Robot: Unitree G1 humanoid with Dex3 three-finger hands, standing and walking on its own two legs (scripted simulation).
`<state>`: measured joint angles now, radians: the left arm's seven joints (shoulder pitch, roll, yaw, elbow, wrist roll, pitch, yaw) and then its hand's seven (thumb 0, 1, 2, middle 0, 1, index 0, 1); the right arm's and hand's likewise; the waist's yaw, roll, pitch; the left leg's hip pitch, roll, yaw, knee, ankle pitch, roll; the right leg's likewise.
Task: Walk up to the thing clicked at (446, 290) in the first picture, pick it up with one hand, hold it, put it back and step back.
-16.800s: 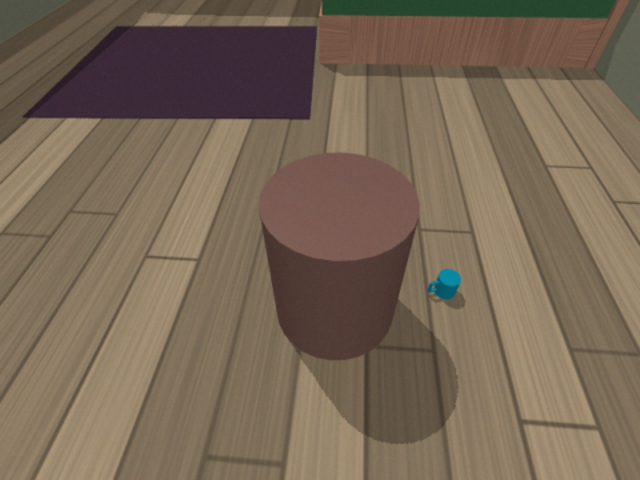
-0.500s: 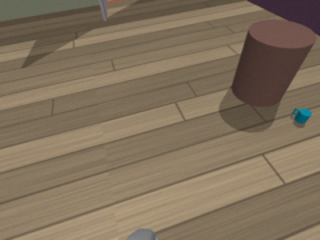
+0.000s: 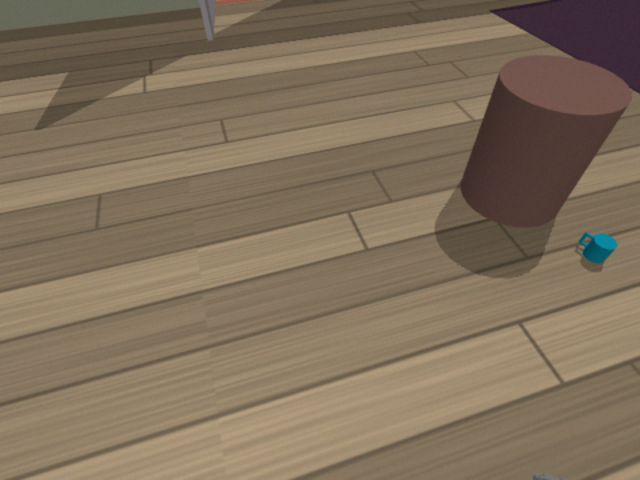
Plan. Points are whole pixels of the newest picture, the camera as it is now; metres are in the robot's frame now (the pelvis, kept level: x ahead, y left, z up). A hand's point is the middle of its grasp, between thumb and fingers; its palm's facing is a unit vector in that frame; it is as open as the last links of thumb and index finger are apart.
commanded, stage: walk up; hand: left
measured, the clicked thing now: (595, 246) +1.08 -1.05 -0.72
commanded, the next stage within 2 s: stand in 0.36 s
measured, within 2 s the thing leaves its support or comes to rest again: neither
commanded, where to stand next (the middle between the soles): +0.06 +0.00 m, yaw -3 degrees
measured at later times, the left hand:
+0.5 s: hand out of the picture +0.09 +0.26 -0.14, palm faces -0.02 -0.94 -0.34, open 7.3 cm
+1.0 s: hand out of the picture +0.08 +0.25 -0.14, palm faces -0.05 -0.94 -0.34, open 7.3 cm
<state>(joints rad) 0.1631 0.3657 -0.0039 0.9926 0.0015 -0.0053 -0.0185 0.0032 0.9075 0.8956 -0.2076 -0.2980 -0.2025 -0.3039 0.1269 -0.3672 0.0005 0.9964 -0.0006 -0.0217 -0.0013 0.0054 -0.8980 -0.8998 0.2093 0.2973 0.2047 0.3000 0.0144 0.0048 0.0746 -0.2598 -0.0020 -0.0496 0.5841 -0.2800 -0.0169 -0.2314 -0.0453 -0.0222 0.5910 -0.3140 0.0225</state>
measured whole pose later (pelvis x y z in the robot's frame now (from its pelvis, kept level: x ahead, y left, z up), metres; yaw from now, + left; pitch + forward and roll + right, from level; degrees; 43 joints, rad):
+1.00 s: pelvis +0.01 +0.00 +0.02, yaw -1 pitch -2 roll +0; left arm 0.11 0.36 -0.01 1.13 0.01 -0.02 -0.01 0.00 0.91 0.90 -0.21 -0.30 -0.20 -0.30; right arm 0.09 -0.35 0.00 1.16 -0.01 -0.01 0.01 0.00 -0.90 -0.90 0.21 0.30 0.20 0.30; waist 0.00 -0.01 0.05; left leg -0.13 0.02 -0.04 0.31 -0.15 -0.03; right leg -0.11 -0.03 -0.01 0.33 -0.18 0.02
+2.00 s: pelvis +0.02 -0.01 +0.02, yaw -2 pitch -2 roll +0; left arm 0.12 0.36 -0.01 1.12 0.01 -0.01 -0.01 0.00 0.91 0.90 -0.21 -0.30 -0.20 -0.30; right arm 0.11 -0.35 0.00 1.14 -0.01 0.00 0.01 0.00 -0.90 -0.90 0.21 0.30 0.20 0.30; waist 0.00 0.00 0.05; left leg -0.11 0.03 -0.03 0.31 -0.16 -0.04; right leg -0.10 -0.02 -0.01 0.32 -0.19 0.01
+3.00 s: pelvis +0.03 -0.01 +0.02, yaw -2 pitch -2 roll +0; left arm 0.14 0.36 0.01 1.09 0.02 -0.01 -0.02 0.00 0.91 0.90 -0.21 -0.30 -0.20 -0.30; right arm 0.13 -0.35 -0.01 1.11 -0.02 -0.01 0.02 0.00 -0.90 -0.90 0.21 0.30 0.20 0.30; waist 0.01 0.00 0.04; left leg -0.12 0.03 -0.02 0.36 -0.26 -0.01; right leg -0.11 -0.02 0.00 0.38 -0.28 0.00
